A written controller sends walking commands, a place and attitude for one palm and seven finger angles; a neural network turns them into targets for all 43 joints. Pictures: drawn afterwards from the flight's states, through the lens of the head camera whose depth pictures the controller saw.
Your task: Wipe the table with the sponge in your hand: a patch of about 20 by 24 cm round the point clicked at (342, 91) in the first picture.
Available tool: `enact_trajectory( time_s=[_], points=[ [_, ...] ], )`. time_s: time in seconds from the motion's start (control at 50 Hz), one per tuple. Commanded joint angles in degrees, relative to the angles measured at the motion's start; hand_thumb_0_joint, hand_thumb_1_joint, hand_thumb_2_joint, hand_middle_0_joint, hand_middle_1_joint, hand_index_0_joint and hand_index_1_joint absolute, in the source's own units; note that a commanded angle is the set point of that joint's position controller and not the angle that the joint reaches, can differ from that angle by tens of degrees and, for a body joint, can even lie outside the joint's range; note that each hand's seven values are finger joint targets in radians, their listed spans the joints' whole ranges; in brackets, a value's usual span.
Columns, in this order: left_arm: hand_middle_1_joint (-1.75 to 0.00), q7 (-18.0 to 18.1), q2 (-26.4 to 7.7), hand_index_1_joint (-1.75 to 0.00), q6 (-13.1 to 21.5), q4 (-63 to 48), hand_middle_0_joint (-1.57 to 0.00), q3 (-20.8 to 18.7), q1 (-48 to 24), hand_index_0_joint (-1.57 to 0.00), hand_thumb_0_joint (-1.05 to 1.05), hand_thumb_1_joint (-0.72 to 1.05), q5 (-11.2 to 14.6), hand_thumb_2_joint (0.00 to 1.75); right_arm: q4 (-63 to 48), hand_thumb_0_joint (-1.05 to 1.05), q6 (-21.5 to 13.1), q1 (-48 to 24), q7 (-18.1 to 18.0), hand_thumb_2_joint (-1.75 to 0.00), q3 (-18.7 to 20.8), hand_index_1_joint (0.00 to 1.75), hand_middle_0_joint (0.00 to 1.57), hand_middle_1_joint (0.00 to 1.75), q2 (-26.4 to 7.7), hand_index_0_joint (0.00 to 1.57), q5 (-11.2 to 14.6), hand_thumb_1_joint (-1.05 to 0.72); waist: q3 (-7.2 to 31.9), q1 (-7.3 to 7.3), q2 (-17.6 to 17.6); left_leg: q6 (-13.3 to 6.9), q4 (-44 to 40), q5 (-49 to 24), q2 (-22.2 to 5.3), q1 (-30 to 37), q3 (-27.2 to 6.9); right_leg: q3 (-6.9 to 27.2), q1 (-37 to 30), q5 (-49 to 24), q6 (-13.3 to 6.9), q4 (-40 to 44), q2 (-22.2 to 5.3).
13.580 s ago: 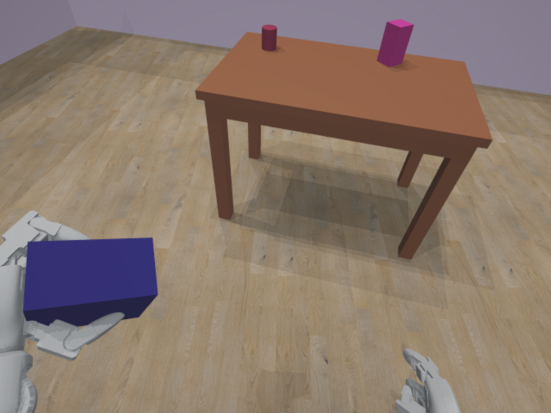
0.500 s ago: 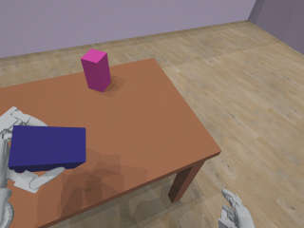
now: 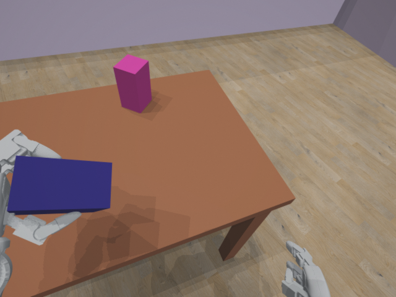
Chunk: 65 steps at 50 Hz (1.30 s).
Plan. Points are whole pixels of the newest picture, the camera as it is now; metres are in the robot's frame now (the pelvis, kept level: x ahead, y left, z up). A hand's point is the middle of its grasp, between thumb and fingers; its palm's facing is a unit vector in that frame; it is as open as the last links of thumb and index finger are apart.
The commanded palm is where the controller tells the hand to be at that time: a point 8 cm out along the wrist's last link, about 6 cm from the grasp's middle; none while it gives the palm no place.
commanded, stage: come to a stop and stand still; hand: left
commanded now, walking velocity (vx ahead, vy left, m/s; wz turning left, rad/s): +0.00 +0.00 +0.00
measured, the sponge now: (75, 189) +0.24 +0.22 +0.13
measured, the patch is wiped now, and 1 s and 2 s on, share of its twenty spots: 0.00 0.00 0.00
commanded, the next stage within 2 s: look again from close up in 0.32 s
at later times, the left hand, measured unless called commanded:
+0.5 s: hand (42, 190) +0.22 +0.25 +0.16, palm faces +0.37 -0.85 -0.37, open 10.7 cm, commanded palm +0.16 +0.28 +0.18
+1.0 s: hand (27, 163) +0.24 +0.27 +0.19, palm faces +0.42 -0.78 -0.46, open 10.6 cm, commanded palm +0.16 +0.28 +0.17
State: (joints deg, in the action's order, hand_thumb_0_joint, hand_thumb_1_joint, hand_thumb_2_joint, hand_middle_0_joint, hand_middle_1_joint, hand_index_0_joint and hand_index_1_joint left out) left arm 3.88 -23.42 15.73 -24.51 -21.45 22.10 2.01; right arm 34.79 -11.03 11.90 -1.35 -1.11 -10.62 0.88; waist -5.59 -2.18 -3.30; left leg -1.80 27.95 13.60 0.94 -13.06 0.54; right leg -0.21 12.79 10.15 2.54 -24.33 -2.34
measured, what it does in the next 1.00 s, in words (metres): stands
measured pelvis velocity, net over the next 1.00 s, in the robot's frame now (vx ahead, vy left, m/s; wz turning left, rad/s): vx -0.01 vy -0.01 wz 0.01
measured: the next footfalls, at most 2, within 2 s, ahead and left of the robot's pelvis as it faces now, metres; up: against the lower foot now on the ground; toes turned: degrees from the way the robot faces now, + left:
none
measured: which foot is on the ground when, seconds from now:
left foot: down 0.00-1.00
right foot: down 0.00-1.00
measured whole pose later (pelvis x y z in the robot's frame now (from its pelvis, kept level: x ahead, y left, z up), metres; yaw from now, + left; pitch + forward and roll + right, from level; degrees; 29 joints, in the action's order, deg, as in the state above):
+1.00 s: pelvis -0.01 -0.01 +0.00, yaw +1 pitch -3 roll +0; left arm 0.3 -27.2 -2.0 -18.3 -23.4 8.1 0.7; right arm 36.5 -8.3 10.3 -0.4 -2.5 -13.5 0.9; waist -2.2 -2.7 0.1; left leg -0.7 30.0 13.7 1.1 -13.6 -0.4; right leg 0.2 14.1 12.4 1.1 -29.3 -1.6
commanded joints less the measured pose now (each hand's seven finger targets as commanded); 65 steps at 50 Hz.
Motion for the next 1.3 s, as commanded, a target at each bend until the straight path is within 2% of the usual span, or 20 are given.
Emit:
enact_trajectory(
  time_s=[0.0,0.12,0.2,0.24,0.48,0.78,0.8,0.82,0.84,0.88,0.9,0.92,0.98,1.0,1.06,1.1,1.12,1.2,1.22,1.28],
  points=[
    [-1.6,1.99,-7.77,-1.6,4.48,-17.36,-1.2,-5.77,-6.0,-1.2,0.0,0.1,1.16,1.3,-8.77,0.0,-4.16,-5.63,-0.01,-0.9,3.27,0.3,0.2,0.3,-7.37,0.2,0.2,-0.9,13.03,0.13,9.65,1.39,-7.04,-9.93,-4.12,1.2,-3.21,1.17,-8.61,-10.03,-3.14,0.38,-0.35],
    [-1.6,2.01,-5.47,-1.6,3.04,-12.64,-1.2,-4.22,-4.03,-1.2,0.0,0.1,0.94,1.3,-8.39,0.0,-2.45,-4.89,0.16,-0.9,3.17,0.3,0.2,0.3,-7.52,0.2,-0.22,-0.9,11.36,0.43,5.44,2.03,-7.41,-9.55,-3.92,-0.49,-2.95,0.44,-8.11,-10.13,-2.84,2.37,-0.09],
    [-1.6,2.2,-8.24,-1.6,2.62,-15.25,-1.2,-6.67,-4.51,-1.2,0.0,0.1,0.84,1.3,-9.29,0.0,-1.81,-6.29,-0.1,-0.9,3.17,0.3,0.2,0.3,-7.44,0.2,0.03,-0.9,11.52,0.46,8.06,1.93,-8.15,-8.21,-4.05,-0.81,-2.91,0.64,-8.97,-10.07,-2.78,2.28,0.19],
    [-1.6,1.92,-6.98,-1.6,2.63,-15.28,-1.2,-5.24,-4.94,-1.2,0.0,0.1,0.9,1.3,-9.66,0.0,-1.37,-5.49,-0.16,-0.9,3.16,0.3,0.2,0.3,-7.57,0.2,-0.16,-0.9,10.93,0.61,8.56,1.92,-8.84,-5.98,-4.02,-2.35,-3.24,0.33,-9.38,-8.6,-2.82,2.58,0.3],
    [-1.6,2.38,-7.25,-1.6,1.99,-16.61,-1.2,-5.61,-3.03,-1.2,0.0,0.1,0.73,1.3,-9.89,0.0,-1.14,-4.95,-0.65,-0.9,3.64,0.3,0.2,0.3,-8.08,0.2,-0.25,-0.9,12.47,0.75,7.28,1.54,-7.66,-6.02,-3.9,-1.67,-3.26,0.87,-10.22,-10.01,-2.88,3.1,-0.23],
    [-1.6,2.55,-7.1,-1.6,1.67,-15.26,-1.2,-5.29,-2.73,-1.2,0.0,0.1,0.42,1.3,-9.79,0.0,-0.96,-5.11,-1.06,-0.9,3.67,0.3,0.2,0.3,-8.13,0.2,-0.08,-0.9,9.51,0.95,7.04,0.85,-9.25,2.9,-4.08,-4.29,-3.41,1.71,-7.96,-1.93,-2.85,4.93,-0.26],
    [-1.6,3.34,-52.54,-1.6,9.27,-35.65,-1.2,-20.76,-54.59,-1.2,0.0,0.1,-0.92,1.3,-16.6,0.0,1.61,5.26,-5.42,-0.9,-5.98,0.3,0.2,0.3,-12.98,0.2,5.07,-0.9,15.64,4.7,22.89,-2.32,-10.25,13.61,-5.78,-13.38,-7.03,-0.49,-17.12,5.33,1.07,-6.45,4.6],
    [-1.6,0.25,-21.9,-1.6,-2.87,-3.3,-1.2,-15.1,-34.26,-1.2,0.0,0.1,-6.15,1.3,-7.47,0.0,-0.82,-7.14,-3.45,-0.9,4.54,0.3,0.2,0.3,-8.05,0.2,-2.46,-0.9,17.59,-2.04,18.8,3.7,-7.07,-0.36,-2.63,2.95,-1.55,-3.18,-3.04,0.62,-5.3,-6.81,4.1],
    [-1.6,-0.38,-13.88,-1.6,-6.3,0.83,-1.2,-5.59,-25.48,-1.2,0.0,0.1,-1.56,1.3,-8.2,0.0,-1.41,-4.67,-0.6,-0.9,3.87,0.3,0.2,0.3,-11.64,0.2,-1.55,-0.9,15.53,0.17,13.93,5.43,-5.71,-12.51,-1.66,3.93,-4.38,-5.54,0.41,-2.8,-5.46,-5.26,4.11],
    [-1.6,-3.71,-12.38,-1.6,-11.77,-1.89,-1.2,-7.12,-18.39,-1.2,0.0,0.1,2.32,1.3,-6.91,0.0,-1.71,-5.85,-0.53,-0.9,4.06,0.3,0.2,0.3,-11.99,0.2,-0.67,-0.9,16.95,-3.04,12.02,4.17,-4.54,-12.05,-1.67,6.84,-2.14,-4.69,-1.73,-5.61,-4.83,-3.08,3.33],
    [-1.6,-5.08,-6.79,-1.6,-15.65,1.51,-1.2,-2.38,-12.62,-1.2,0.0,0.1,2.3,1.3,-7.44,0.0,-1.2,-8.55,0.49,-0.9,2.66,0.3,0.2,0.3,-10.9,0.2,0.84,-0.9,14.33,-2.64,10.4,3.95,-4.79,-7.66,-1.62,4.77,-1.89,-5.18,-0.76,-3.86,-4.69,-3.44,4.18],
    [-1.6,-5.66,-6.76,-1.6,-16.84,-4.85,-1.2,-0.03,-11.77,-1.2,0.0,0.1,0.87,1.3,-8.13,0.0,-1.13,-8.59,0.6,-0.9,2.34,0.3,0.2,0.3,-11.03,0.2,0.51,-0.9,11.61,-2.8,8.46,3.11,-5.64,-7.39,-1.71,2.42,-2.15,-5.73,-1.32,-5.19,-4.46,-3.2,3.43],
    [-1.6,-5.17,-11.89,-1.6,-17.87,-8.67,-1.2,-1.22,-7.92,-1.2,0.0,0.1,-5.52,1.3,-9.95,0.0,-0.16,-9.55,0.88,-0.9,2.16,0.3,0.2,0.3,-10.9,0.2,-0.16,-0.9,8.16,-1.59,5.05,1.42,-5.75,-1.46,-1.15,-1.2,-2.05,-5.13,0.35,-0.94,-4.01,-3.48,3.69],
    [-1.6,-4.34,-15.56,-1.6,-17.06,-10.16,-1.2,-5.48,-7.36,-1.2,0.0,0.1,-5.86,1.3,-10.12,0.0,0.25,-10.58,1.0,-0.9,1.86,0.3,0.2,0.3,-10.69,0.2,0.16,-0.9,8.93,-1.69,4.98,1.39,-5.52,1.44,-1.05,-1.71,-1.97,-4.67,0.31,1.28,-3.96,-3.68,4.29],
    [-1.6,-1.88,-18.06,-1.6,-10.39,-12.03,-1.2,-10.75,-9.96,-1.2,0.0,0.1,-4.7,1.3,-9.8,0.0,0.24,-10.75,-0.72,-0.9,2.42,0.3,0.2,0.3,-9.97,0.2,-1.64,-0.9,11.57,-1.46,2.41,1.2,-2.75,2.88,-0.34,-2.33,-1.67,-4.51,2.26,5.17,-3.28,-4.06,3.99],
    [-1.6,0.75,-23.29,-1.6,-6.9,-14.37,-1.2,-14.86,-15.35,-1.2,0.0,0.1,-5.35,1.3,-8.74,0.0,0.29,-11.02,-1.4,-0.9,2.68,0.3,0.2,0.3,-9.72,0.2,-1.57,-0.9,13.02,-1.48,7.36,1.29,-1.41,6.73,0.2,-2.72,-1.06,-3.12,4.01,8.93,-3.1,-4.41,4.0],
    [-1.6,1.92,-19.31,-1.6,-5.29,-14.57,-1.2,-11.03,-16.81,-1.2,0.0,0.1,-6.44,1.3,-8.77,0.0,-0.16,-10.85,-1.52,-0.9,2.59,0.3,0.2,0.3,-8.34,0.2,-2.14,-0.9,13.91,-1.34,10.27,1.38,-0.46,5.0,0.47,-2.21,-0.92,-3.43,3.81,8.1,-3.5,-4.53,3.43],
    [-1.6,3.42,-20.86,-1.6,-6.75,-7.2,-1.2,-9.85,-14.65,-1.2,0.0,0.1,-9.81,1.3,-6.49,0.0,0.33,-8.9,-2.26,-0.9,3.27,0.3,0.2,0.3,-9.69,0.2,-1.8,-0.9,12.73,0.21,12.03,1.07,1.94,5.23,0.67,-3.44,-0.28,-1.87,6.16,8.88,-3.27,-3.74,2.62],
    [-1.6,2.57,-18.14,-1.6,-7.62,-6.16,-1.2,-6.42,-15.1,-1.2,0.0,0.1,-10.13,1.3,-6.84,0.0,0.48,-8.77,-2.61,-0.9,3.07,0.3,0.2,0.3,-9.48,0.2,-1.93,-0.9,12.71,0.44,10.3,0.83,2.02,4.99,0.75,-3.75,-0.39,-1.99,5.66,8.89,-3.12,-3.25,1.96],
    [-1.6,-0.57,-19.56,-1.6,-10.75,-3.86,-1.2,-3.94,-15.18,-1.2,0.0,0.1,-11.47,1.3,-7.53,0.0,1.12,-9.01,-4.15,-0.9,2.89,0.3,0.2,0.3,-10.22,0.2,-1.55,-0.9,11.5,0.19,7.79,0.32,2.28,3.78,0.82,-3.8,0.04,-0.98,5.07,9.53,-2.75,-2.0,1.22]
  ],
)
